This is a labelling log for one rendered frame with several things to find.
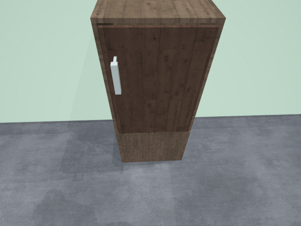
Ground handle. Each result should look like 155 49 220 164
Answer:
111 56 121 95

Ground cupboard door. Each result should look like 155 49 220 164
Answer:
98 25 219 134

